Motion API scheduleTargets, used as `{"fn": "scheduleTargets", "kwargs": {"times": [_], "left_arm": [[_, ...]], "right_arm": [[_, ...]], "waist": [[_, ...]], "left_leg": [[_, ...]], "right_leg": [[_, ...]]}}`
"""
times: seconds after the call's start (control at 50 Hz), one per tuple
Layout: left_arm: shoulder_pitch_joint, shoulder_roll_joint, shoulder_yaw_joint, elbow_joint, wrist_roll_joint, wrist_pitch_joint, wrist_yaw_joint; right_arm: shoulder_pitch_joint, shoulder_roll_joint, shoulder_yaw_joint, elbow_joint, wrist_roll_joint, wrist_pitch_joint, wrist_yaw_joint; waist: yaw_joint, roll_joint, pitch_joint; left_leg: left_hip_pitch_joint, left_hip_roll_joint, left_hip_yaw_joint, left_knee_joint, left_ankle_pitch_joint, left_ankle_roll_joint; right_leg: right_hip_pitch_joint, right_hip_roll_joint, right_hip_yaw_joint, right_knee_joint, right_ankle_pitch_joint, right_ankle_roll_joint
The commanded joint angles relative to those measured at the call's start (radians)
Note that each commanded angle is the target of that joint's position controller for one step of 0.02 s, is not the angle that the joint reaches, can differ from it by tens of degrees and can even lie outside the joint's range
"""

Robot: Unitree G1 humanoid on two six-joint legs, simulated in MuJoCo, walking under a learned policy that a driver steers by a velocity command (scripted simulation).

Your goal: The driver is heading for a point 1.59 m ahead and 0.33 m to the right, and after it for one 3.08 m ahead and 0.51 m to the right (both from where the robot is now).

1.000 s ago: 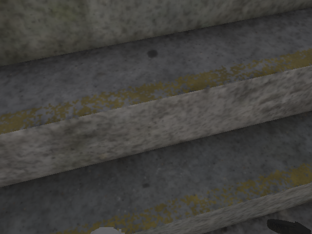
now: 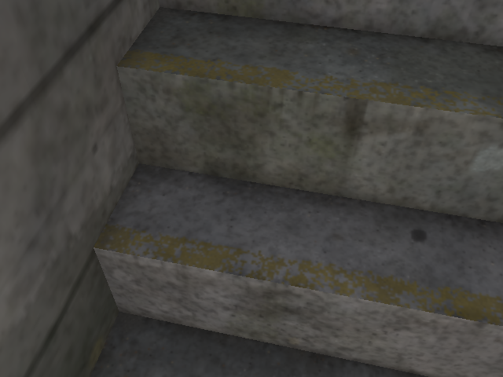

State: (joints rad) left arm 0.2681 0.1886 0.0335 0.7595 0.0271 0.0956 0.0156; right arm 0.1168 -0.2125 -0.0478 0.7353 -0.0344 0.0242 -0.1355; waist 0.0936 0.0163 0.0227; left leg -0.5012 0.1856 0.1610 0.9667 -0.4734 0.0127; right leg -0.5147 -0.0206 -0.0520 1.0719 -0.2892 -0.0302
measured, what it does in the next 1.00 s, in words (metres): goes down, turning right: left foot 0.18 m lower, then left foot 0.24 m lower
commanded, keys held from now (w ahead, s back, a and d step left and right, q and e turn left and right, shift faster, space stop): w+e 0.50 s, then e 0.04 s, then no key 0.40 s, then w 0.06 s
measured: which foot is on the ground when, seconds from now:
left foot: down 0.00-0.00, up 0.02-0.42, down 0.44-0.54, up 0.56-0.96, down 0.98-1.00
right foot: down 0.00-0.94, up 0.96-1.00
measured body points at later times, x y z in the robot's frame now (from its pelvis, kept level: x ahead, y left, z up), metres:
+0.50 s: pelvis -0.01 +0.00 -0.11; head +0.01 -0.01 +0.34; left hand +0.29 +0.09 -0.17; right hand -0.08 -0.24 -0.25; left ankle -0.08 +0.08 -0.85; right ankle -0.02 -0.11 -0.65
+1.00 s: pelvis -0.10 +0.14 -0.15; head -0.11 +0.15 +0.30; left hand +0.23 +0.20 -0.16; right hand -0.12 -0.14 -0.26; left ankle -0.11 +0.27 -0.88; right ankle -0.06 -0.08 -0.65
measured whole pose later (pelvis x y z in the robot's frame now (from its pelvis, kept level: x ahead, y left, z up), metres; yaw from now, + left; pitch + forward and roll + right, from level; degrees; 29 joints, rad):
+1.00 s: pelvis -0.10 +0.14 -0.15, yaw -25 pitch +1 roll -3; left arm 0.00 0.13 0.00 0.43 0.01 0.02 0.09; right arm 0.28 -0.27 0.00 0.67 -0.07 0.10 -0.03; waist -0.04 0.06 -0.05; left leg -0.21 0.06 -0.01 0.61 0.13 0.07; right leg -1.10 0.17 0.19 1.74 -0.49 0.06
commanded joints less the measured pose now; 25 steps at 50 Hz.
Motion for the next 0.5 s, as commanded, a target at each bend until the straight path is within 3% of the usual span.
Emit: {"fn": "scheduleTargets", "kwargs": {"times": [0.02,0.04,0.06,0.08,0.1,0.12,0.14,0.16,0.18,0.2,0.22,0.24,0.3,0.32,0.34,0.36,0.38,0.4,0.42,0.44,0.46,0.48,0.5], "left_arm": [[0.169,-0.045,-0.022,0.022,0.012,-0.061,0.034],[0.112,-0.05,-0.036,-0.02,0.047,-0.084,0.041],[-0.074,0.107,-0.007,-0.151,0.096,-0.084,0.063],[-0.192,0.113,-0.006,-0.256,0.093,-0.085,0.078],[-0.127,0.131,-0.001,-0.262,0.072,-0.107,0.082],[-0.089,0.118,0.011,-0.208,0.035,-0.126,0.078],[-0.078,0.098,0.004,-0.218,0.012,-0.142,0.084],[-0.086,0.081,0.006,-0.224,0.006,-0.154,0.083],[-0.099,0.076,0.008,-0.208,0.004,-0.162,0.079],[-0.083,0.076,0.007,-0.181,0.009,-0.167,0.068],[-0.064,0.068,0.012,-0.171,0.009,-0.177,0.056],[-0.063,0.08,0.019,-0.164,0.022,-0.185,0.055],[-0.12,0.06,0.022,-0.149,0.05,-0.174,0.065],[-0.156,0.04,0.016,-0.149,0.056,-0.166,0.071],[-0.23,0.006,0.005,-0.166,0.06,-0.149,0.081],[-0.286,-0.026,-0.008,-0.174,0.047,-0.132,0.095],[-0.312,-0.068,-0.011,-0.193,0.033,-0.119,0.112],[-0.373,-0.069,-0.023,-0.227,0.004,-0.124,0.099],[-0.321,-0.068,0.006,-0.263,-0.005,-0.124,0.083],[-0.205,-0.111,0.019,-0.298,-0.015,-0.117,0.068],[-0.002,0.071,0.021,-0.383,0.004,-0.113,0.06],[-0.041,0.089,0.013,-0.29,-0.006,-0.112,0.045],[-0.146,0.081,0.002,-0.243,0.001,-0.105,0.042]], "right_arm": [[-0.048,0.011,0.009,-0.095,0.005,0.018,0.035],[-0.089,0.021,0.009,-0.169,0.008,0.041,0.047],[-0.092,0.045,0.021,-0.243,0.002,0.03,0.063],[-0.1,0.009,0.014,-0.252,0.004,0.015,0.075],[-0.1,-0.024,0.01,-0.264,-0.009,-0.005,0.09],[-0.107,-0.002,0.018,-0.283,-0.054,-0.004,0.11],[-0.096,0.019,0.026,-0.289,-0.06,0.001,0.108],[-0.071,0.01,0.024,-0.276,-0.062,0.013,0.106],[-0.013,-0.031,0.013,-0.253,-0.061,0.016,0.106],[0.071,-0.048,0.006,-0.212,-0.051,0.017,0.106],[0.061,-0.056,0.005,-0.212,-0.039,0.01,0.103],[0.056,-0.049,0.009,-0.218,-0.032,0.006,0.102],[0.058,-0.021,0.022,-0.209,-0.009,-0.001,0.107],[0.097,-0.005,0.027,-0.187,-0.004,-0.01,0.112],[0.188,0.017,0.032,-0.144,0.008,-0.021,0.11],[0.266,0.031,0.029,-0.091,0.013,-0.032,0.111],[0.333,0.044,0.026,-0.013,0.022,-0.037,0.099],[0.359,0.09,0.046,0.027,0.012,-0.055,0.099],[0.31,0.058,0.033,0.066,-0.015,-0.075,0.095],[0.193,0.001,0.033,0.079,-0.047,-0.097,0.096],[0.059,-0.193,-0.036,-0.013,-0.048,-0.18,0.074],[-0.027,-0.135,-0.018,-0.028,0.023,-0.201,0.07],[-0.061,-0.086,0.001,-0.07,0.05,-0.205,0.06]], "waist": [[0.029,-0.178,0.005],[-0.012,-0.269,0.003],[-0.106,-0.381,-0.104],[-0.108,-0.21,-0.156],[-0.082,-0.052,-0.077],[-0.106,0.027,-0.065],[-0.099,0.008,-0.08],[-0.109,-0.022,-0.103],[-0.135,-0.007,-0.129],[-0.162,-0.012,-0.147],[-0.151,-0.026,-0.151],[-0.154,-0.037,-0.157],[-0.173,-0.069,-0.158],[-0.194,-0.068,-0.166],[-0.243,-0.053,-0.167],[-0.278,-0.05,-0.109],[-0.284,0.028,-0.049],[-0.298,0.109,0.034],[-0.21,0.193,0.023],[-0.036,0.249,-0.054],[0.126,0.313,-0.194],[0.101,0.032,-0.247],[0.02,-0.07,-0.161]], "left_leg": [[0.109,-0.127,0.054,0.145,-0.012,0.072],[-0.114,-0.206,0.027,0.466,-0.045,0.007],[-0.311,-0.233,-0.102,0.736,0.031,-0.044],[-0.228,-0.216,-0.18,0.835,0.121,-0.051],[-0.225,-0.161,-0.283,0.685,0.156,-0.048],[-0.307,-0.192,-0.29,0.835,0.395,-0.055],[-0.331,-0.196,-0.299,0.862,0.431,-0.057],[-0.319,-0.221,-0.292,0.87,0.422,-0.058],[-0.281,-0.232,-0.294,0.874,0.473,-0.058],[-0.263,-0.254,-0.226,0.848,0.505,-0.059],[-0.261,-0.259,-0.218,0.776,0.46,-0.043],[-0.249,-0.244,-0.235,0.671,0.427,-0.027],[-0.134,-0.226,-0.18,0.281,0.409,0.013],[-0.051,-0.217,-0.154,0.119,0.451,0.027],[0.104,-0.203,-0.12,-0.151,0.537,0.043],[0.202,-0.202,-0.047,-0.493,0.716,0.037],[0.298,-0.128,-0.145,-0.895,0.925,0.09],[0.19,-0.164,-0.026,-1.021,1.137,0.084],[0.285,-0.062,-0.056,-1.047,1.403,0.133],[0.467,0.026,-0.145,-0.786,1.811,0.135],[0.607,0.236,-0.419,-0.579,1.618,0.21],[0.578,0.137,-0.254,-0.654,1.477,0.166],[0.362,0.038,-0.147,-0.786,1.384,0.088]], "right_leg": [[0.108,0.08,-0.085,-0.62,0.322,-0.098],[0.179,0.048,0.096,-0.489,0.589,-0.177],[0.206,-0.085,0.441,-0.379,0.708,-0.275],[0.072,-0.128,0.532,-0.463,0.44,-0.266],[0.014,-0.132,0.537,-0.449,0.223,-0.197],[0.044,-0.138,0.546,-0.292,0.112,-0.23],[0.053,-0.131,0.55,-0.302,0.034,-0.23],[0.063,-0.103,0.543,-0.309,-0.011,-0.234],[0.051,-0.088,0.585,-0.274,0.019,-0.253],[0.074,-0.078,0.569,-0.217,0.111,-0.267],[0.085,-0.076,0.589,-0.222,0.177,-0.268],[0.1,-0.083,0.609,-0.202,0.216,-0.268],[0.059,-0.049,0.583,-0.105,0.337,-0.256],[0.014,-0.012,0.538,-0.055,0.337,-0.246],[-0.076,0.057,0.433,0.016,0.305,-0.209],[-0.138,0.149,0.293,0.135,0.236,-0.17],[-0.232,0.273,0.195,0.409,-0.063,-0.122],[-0.191,0.337,0.033,0.637,-0.208,-0.093],[-0.3,0.404,0.059,1.072,-0.349,-0.077],[-0.55,0.414,0.15,1.496,-0.441,-0.05],[-0.509,-0.001,0.4,0.781,-0.458,-0.066],[-0.415,0.077,0.319,0.486,-0.434,-0.1],[-0.198,0.193,0.126,0.17,-0.288,-0.105]]}}
Velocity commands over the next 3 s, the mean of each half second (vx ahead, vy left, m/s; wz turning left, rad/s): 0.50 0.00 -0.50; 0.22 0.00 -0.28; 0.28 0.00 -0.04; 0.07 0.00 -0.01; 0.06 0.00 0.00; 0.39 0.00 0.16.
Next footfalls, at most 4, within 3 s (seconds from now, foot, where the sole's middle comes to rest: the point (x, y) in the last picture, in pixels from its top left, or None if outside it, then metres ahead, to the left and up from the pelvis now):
0.44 left None -0.08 0.08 -0.90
0.98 left None -0.15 0.29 -0.96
1.28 right None -0.10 -0.05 -0.96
1.66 left None -0.07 0.15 -0.96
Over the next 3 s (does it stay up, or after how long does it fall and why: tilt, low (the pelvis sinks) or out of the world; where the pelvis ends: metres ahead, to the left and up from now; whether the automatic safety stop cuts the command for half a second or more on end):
stays up -0.09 0.00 -0.18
